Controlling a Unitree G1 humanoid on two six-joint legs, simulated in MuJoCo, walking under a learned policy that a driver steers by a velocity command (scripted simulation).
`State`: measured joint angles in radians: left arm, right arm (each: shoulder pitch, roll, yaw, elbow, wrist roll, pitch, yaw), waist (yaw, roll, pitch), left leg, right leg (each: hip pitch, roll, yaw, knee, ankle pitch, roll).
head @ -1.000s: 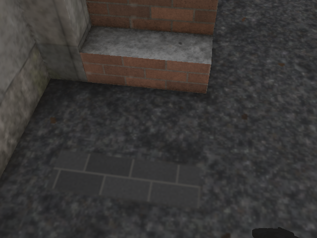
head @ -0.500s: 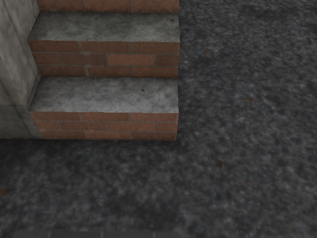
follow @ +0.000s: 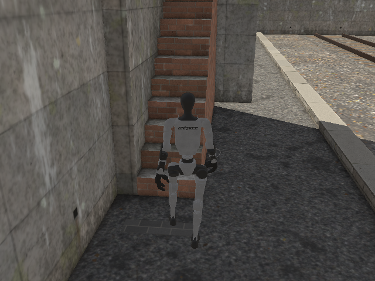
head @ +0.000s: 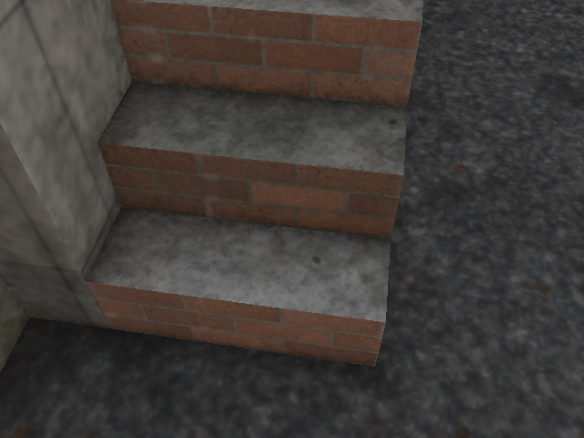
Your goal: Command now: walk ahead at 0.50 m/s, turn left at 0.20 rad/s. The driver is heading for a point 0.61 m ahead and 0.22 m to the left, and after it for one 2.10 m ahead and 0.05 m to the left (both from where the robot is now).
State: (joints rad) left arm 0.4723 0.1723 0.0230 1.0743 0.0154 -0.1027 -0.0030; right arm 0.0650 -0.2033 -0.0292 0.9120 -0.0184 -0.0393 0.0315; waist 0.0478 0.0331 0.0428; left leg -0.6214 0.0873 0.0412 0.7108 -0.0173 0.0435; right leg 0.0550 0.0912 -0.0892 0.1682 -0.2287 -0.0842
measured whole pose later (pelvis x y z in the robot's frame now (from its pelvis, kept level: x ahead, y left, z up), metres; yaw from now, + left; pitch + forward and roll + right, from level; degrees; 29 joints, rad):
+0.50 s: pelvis +0.26 +0.06 +0.00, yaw +15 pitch +1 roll +0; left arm 0.02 0.25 0.03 0.85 0.04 -0.07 -0.02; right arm 0.36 -0.23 -0.07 1.01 -0.01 -0.07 0.00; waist -0.07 -0.05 0.05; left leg -0.08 -0.14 -0.09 0.27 -0.19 0.12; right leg -0.63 -0.09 0.04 0.77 -0.08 0.04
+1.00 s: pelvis +0.44 +0.10 +0.00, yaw +26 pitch +1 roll -1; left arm 0.28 0.24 0.03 0.95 0.01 -0.05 0.04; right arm 0.06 -0.25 -0.04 0.84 -0.03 -0.03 -0.03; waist 0.05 0.05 0.05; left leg -0.40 -0.02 0.01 0.59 -0.19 -0.02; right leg -0.19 -0.02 -0.11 0.42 -0.23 0.00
